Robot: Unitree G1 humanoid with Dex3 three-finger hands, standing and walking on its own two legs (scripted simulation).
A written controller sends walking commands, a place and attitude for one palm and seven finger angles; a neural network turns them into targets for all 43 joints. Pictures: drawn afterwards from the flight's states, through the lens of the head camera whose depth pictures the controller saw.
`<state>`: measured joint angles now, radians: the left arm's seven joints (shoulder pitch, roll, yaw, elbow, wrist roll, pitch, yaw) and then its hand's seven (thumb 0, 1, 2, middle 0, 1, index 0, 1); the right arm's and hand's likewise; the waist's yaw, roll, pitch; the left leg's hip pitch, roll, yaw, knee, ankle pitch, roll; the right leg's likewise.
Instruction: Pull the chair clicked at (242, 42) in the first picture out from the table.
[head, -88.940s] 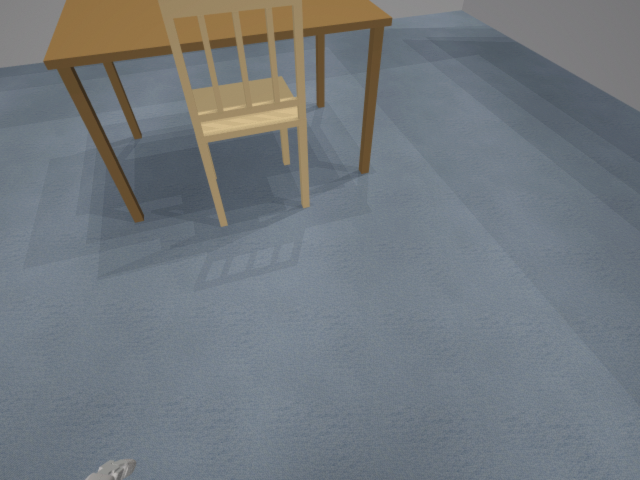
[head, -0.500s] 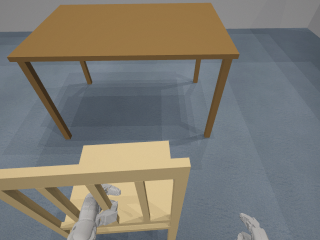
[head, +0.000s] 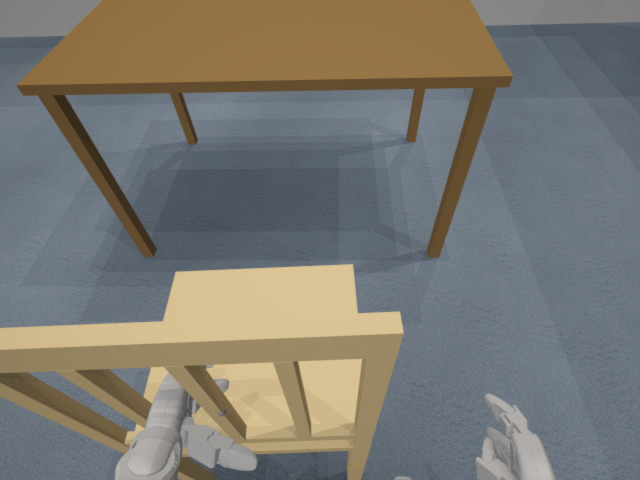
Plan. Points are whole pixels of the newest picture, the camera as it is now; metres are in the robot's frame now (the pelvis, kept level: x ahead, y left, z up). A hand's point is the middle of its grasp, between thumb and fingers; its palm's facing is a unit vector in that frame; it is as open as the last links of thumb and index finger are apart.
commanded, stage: open the thumb and straighten the fingers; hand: left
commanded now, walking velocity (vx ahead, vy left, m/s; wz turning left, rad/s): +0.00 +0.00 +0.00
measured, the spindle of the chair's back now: (216, 404) +0.23 +0.15 -0.03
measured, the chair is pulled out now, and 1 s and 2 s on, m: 0.61 0.61 0.61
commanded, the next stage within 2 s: draw the fingers out of the gap in 0.18 s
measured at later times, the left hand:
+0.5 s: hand (215, 446) +0.18 +0.14 -0.04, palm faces -0.01 -0.98 -0.20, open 17.4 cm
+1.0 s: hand out of the picture +0.11 +0.14 -0.04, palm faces -0.01 -0.98 -0.19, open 17.5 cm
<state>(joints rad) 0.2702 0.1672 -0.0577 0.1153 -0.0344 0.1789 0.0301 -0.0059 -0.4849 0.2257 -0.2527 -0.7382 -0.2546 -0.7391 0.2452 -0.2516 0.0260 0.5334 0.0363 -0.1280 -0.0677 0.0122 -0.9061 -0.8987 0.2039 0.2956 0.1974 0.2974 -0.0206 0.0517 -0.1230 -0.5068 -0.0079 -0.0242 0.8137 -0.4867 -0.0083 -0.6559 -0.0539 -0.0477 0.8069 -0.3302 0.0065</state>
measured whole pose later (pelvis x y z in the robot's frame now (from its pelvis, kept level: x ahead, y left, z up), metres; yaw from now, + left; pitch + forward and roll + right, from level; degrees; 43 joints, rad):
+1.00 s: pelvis +0.00 +0.01 -0.03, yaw +1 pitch +13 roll -1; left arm 0.82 0.18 -0.15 -0.36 0.03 0.20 0.04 -0.01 -0.53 0.20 -0.01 0.00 0.00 0.00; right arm 0.29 -0.21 0.01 0.39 0.04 -0.12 -0.11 0.01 -0.90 -0.90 0.21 0.30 0.20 0.30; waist 0.00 0.05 -0.21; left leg -0.67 -0.01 -0.05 1.04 -0.60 0.00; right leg -0.80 -0.06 -0.07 1.00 -0.42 0.01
